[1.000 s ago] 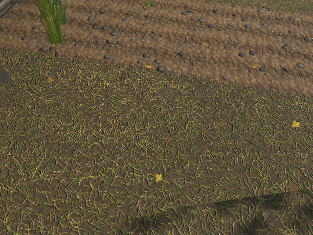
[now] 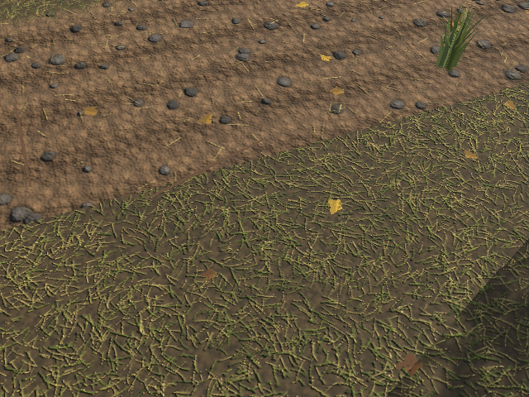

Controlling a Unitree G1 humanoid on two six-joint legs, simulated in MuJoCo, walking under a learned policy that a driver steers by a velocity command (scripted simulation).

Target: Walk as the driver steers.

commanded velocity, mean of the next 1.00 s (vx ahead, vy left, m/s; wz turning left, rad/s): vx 0.04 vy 0.00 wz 0.18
